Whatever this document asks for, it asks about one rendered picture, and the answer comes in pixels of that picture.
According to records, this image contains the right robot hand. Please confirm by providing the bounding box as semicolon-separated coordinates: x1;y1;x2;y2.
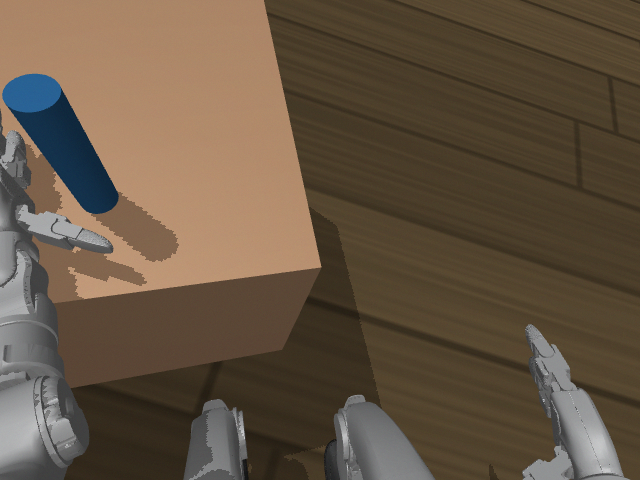
522;324;624;480

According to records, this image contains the right robot foot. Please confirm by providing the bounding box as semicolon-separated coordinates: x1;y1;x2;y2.
324;439;340;480

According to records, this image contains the can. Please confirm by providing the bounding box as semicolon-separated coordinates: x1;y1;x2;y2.
2;74;119;214

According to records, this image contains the left robot hand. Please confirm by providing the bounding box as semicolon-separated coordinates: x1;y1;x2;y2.
0;110;113;254

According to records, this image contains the left robot arm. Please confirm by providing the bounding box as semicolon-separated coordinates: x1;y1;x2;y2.
0;231;89;480

